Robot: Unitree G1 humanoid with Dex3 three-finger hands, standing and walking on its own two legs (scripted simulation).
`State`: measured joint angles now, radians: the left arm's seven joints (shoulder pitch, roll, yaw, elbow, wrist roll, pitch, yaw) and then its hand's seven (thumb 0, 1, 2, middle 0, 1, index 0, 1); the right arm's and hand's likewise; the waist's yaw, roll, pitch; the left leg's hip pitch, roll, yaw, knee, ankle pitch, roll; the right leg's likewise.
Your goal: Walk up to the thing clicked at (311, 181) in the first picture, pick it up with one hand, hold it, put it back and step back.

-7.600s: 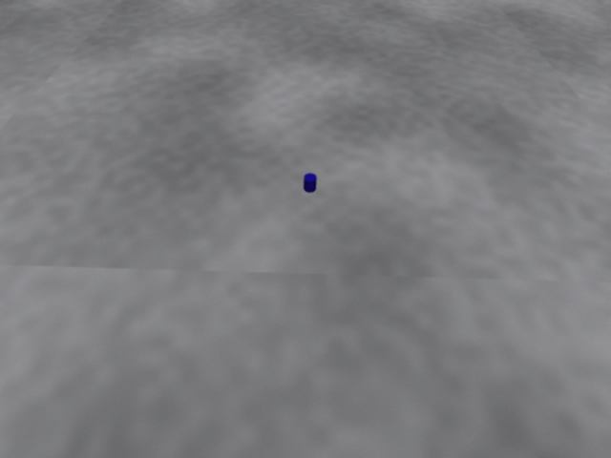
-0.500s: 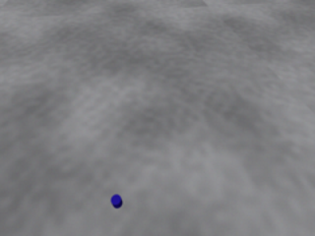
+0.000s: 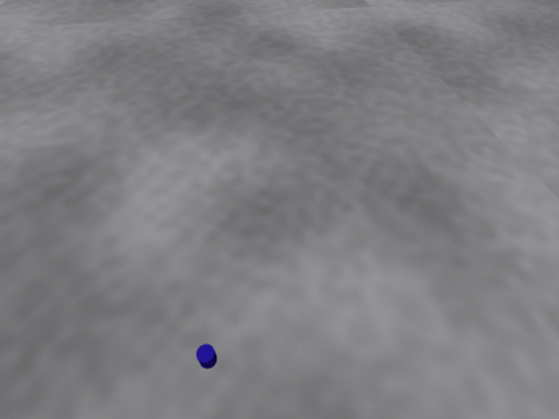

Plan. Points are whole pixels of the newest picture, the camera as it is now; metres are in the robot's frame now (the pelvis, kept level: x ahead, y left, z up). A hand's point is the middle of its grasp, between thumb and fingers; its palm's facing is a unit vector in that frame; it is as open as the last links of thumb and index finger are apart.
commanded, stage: stand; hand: left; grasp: from above
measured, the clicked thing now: (206, 356) +0.42 +0.23 -0.75
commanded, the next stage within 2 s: rise first in 0.56 s
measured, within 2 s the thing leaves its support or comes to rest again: neither
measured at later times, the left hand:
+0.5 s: hand out of the picture +0.07 +0.25 -0.16, palm faces -0.02 -0.94 -0.34, open 7.4 cm
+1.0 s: hand out of the picture +0.14 +0.25 -0.18, palm faces -0.06 -0.93 -0.37, open 10.7 cm
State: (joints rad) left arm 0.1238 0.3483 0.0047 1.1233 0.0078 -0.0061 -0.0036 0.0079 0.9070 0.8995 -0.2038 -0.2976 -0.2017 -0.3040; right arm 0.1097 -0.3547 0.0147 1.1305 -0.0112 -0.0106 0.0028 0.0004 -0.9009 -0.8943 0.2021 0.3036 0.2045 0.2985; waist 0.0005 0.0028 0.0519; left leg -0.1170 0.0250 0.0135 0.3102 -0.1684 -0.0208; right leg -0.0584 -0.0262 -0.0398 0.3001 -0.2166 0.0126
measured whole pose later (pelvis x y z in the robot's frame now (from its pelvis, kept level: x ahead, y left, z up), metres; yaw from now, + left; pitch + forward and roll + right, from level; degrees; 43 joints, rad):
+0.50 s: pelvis +0.00 +0.00 +0.00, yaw +0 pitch -2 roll +0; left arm 0.12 0.35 0.01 1.12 0.01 -0.01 0.00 0.01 0.91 0.90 -0.20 -0.30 -0.20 -0.30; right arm 0.10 -0.36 0.01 1.12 -0.01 -0.01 0.00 0.00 -0.90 -0.89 0.20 0.30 0.20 0.30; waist 0.00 0.00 0.05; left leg -0.11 0.03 0.01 0.31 -0.17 -0.02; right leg -0.04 -0.03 -0.04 0.29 -0.21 0.01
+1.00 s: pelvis -0.02 +0.00 -0.03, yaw -1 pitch +8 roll +0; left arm -0.02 0.33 0.15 0.95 0.13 0.07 -0.02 0.01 0.14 0.93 -0.14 -0.87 -0.15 -0.86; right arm 0.25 -0.25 -0.02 0.73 0.03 -0.02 -0.02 0.00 -0.90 -0.89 0.20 0.30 0.20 0.30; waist -0.03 -0.01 -0.01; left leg -0.52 0.04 0.02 0.68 -0.30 -0.02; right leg -0.46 -0.02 -0.02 0.67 -0.35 0.01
